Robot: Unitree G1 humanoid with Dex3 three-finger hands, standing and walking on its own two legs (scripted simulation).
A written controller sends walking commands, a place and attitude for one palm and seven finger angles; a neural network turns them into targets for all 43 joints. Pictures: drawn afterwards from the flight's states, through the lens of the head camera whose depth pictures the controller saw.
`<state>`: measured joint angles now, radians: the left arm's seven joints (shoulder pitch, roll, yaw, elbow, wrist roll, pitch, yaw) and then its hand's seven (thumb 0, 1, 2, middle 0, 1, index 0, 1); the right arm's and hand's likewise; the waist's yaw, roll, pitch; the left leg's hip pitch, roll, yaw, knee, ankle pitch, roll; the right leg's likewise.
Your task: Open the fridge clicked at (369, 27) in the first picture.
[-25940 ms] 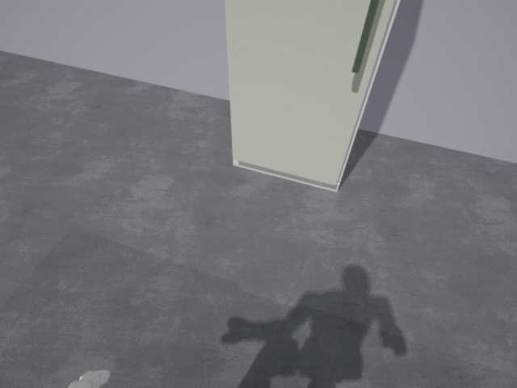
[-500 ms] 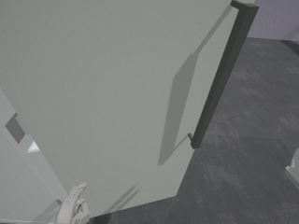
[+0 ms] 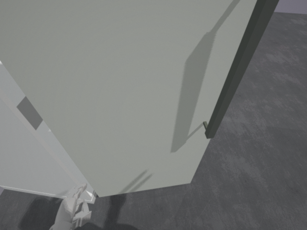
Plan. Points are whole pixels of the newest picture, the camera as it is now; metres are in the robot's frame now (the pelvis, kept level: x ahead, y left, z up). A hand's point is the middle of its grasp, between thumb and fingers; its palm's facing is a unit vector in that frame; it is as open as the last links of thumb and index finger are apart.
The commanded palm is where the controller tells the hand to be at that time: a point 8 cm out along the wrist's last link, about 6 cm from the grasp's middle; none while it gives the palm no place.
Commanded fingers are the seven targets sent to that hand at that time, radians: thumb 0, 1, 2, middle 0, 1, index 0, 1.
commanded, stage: step back with the hand held close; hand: right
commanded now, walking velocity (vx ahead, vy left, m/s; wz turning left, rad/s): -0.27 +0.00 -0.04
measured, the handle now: (227, 78) +0.45 -0.17 +0.17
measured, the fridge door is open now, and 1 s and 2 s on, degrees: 73 73 73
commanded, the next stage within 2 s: stop stepping back and stand still in 0.94 s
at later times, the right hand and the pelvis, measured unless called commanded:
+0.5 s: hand out of the picture +0.15 -0.30 +0.17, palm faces +0.47 +0.75 -0.46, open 7.4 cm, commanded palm +0.08 -0.32 +0.18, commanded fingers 0.00 -0.90 -0.90 0.20 0.30 0.20 0.30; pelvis -0.05 -0.02 +0.00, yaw -1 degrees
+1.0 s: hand out of the picture +0.06 -0.28 +0.16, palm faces +0.42 +0.79 -0.44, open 7.4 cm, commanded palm -0.02 -0.31 +0.18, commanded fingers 0.00 -0.90 -0.90 0.20 0.30 0.20 0.30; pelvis -0.16 -0.01 -0.01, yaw +0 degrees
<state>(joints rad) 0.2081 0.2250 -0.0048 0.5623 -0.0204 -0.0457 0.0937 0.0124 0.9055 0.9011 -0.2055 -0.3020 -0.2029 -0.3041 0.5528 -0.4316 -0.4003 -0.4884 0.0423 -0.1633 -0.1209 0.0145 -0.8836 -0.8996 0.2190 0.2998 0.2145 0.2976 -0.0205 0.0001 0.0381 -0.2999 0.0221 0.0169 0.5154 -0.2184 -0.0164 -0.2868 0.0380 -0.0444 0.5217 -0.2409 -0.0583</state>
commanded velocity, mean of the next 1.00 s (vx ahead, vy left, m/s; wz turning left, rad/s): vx -0.35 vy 0.00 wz -0.02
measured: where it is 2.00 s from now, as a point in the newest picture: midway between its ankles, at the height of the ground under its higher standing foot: outside the picture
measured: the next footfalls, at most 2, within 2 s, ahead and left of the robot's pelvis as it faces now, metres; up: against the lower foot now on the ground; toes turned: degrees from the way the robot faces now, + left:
left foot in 0.66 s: -0.09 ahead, +0.14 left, +0.00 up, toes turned +2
right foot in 0.94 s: -0.08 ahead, -0.12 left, +0.00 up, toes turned -3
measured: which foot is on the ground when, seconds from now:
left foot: down 0.00-0.36, up 0.38-0.64, down 0.66-0.96, up 0.98-1.00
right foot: down 0.00-0.76, up 0.78-0.92, down 0.94-1.00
